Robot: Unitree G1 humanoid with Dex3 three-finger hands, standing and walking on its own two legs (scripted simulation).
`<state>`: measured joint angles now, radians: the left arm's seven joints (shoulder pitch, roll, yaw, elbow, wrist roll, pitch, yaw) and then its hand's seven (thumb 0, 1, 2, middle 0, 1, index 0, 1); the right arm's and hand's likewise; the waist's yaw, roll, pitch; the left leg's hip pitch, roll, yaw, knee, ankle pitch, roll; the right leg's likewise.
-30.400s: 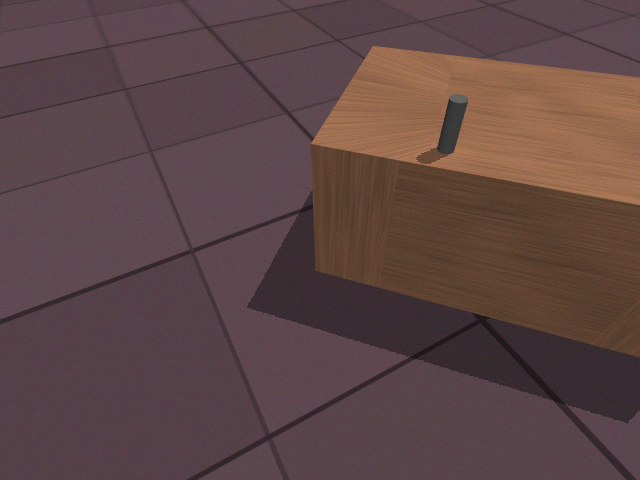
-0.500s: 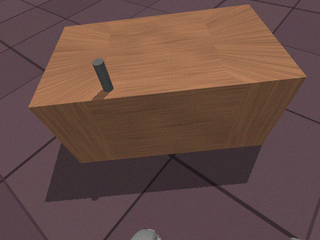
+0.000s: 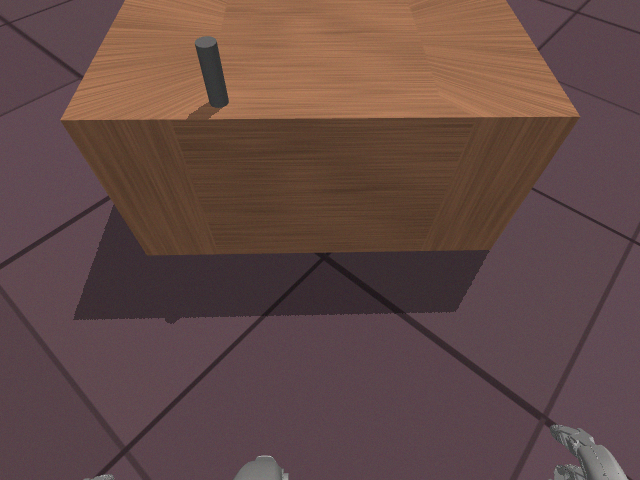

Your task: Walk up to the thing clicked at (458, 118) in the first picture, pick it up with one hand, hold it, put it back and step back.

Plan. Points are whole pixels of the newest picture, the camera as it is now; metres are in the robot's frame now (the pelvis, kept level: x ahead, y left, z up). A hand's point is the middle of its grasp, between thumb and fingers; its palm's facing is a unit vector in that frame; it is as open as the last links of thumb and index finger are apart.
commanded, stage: step back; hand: left
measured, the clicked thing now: (212, 74) +0.96 +0.30 -0.08
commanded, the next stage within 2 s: stand in 1.28 s
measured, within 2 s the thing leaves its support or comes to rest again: neither
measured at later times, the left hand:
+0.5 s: hand out of the picture -0.09 +0.29 -0.14, palm faces +0.10 -0.91 -0.39, open 7.4 cm
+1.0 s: hand out of the picture -0.07 +0.29 -0.15, palm faces +0.10 -0.93 -0.37, open 7.4 cm
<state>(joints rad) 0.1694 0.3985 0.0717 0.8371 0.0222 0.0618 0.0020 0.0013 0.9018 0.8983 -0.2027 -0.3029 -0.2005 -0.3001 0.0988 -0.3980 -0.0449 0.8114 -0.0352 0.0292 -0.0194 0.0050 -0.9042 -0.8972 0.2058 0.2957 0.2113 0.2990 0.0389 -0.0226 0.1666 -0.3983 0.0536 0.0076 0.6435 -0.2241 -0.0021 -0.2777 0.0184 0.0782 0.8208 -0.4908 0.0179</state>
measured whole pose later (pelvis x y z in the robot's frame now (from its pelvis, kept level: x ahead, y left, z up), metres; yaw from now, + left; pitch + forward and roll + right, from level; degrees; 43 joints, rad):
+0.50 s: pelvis -0.13 +0.00 +0.01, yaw +5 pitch -4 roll +1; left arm 0.22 0.42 0.07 0.95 0.03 0.03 -0.01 0.00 0.90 0.90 -0.20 -0.30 -0.20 -0.30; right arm 0.25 -0.34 -0.04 0.98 -0.05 0.02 0.01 0.01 -0.91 -0.90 0.20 0.30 0.21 0.30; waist 0.01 -0.04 0.05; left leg -0.21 -0.03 -0.02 0.59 -0.33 0.04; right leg -0.40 -0.03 0.03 0.87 -0.45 -0.01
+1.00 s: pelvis -0.10 +0.02 +0.01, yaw +5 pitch -2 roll +1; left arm 0.20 0.38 0.05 1.00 0.02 -0.01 -0.01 0.00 0.90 0.90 -0.20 -0.30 -0.20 -0.30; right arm 0.19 -0.37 -0.06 1.02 -0.03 -0.02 0.00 0.01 -0.91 -0.90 0.20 0.29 0.21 0.30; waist 0.04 -0.03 0.08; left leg -0.27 -0.01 0.00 0.57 -0.26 -0.01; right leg -0.24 -0.08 -0.01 0.64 -0.35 0.01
